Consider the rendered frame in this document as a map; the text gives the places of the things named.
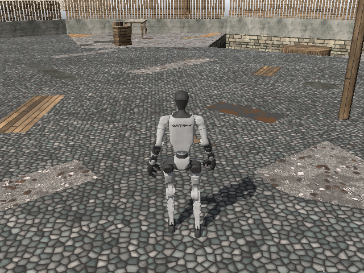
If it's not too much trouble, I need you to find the right robot hand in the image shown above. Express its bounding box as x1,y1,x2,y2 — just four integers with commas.
203,159,216,171

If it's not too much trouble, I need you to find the robot right upper arm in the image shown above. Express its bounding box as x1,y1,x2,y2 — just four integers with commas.
193,115,209,146

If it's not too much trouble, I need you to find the left robot hand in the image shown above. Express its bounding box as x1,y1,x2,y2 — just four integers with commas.
147,163,160,177

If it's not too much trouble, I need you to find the robot left forearm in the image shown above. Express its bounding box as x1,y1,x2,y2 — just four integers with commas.
149,139,161,165

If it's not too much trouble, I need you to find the left robot foot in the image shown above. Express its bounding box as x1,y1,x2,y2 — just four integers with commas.
168,218,176,233

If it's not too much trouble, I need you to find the right robot thigh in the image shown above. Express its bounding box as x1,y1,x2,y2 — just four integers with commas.
190,159,201,200

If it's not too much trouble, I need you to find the robot left upper arm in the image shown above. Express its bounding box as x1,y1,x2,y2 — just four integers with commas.
155,115,170,147

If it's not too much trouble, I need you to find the robot right forearm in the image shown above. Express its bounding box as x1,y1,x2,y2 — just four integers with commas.
204,138,215,161

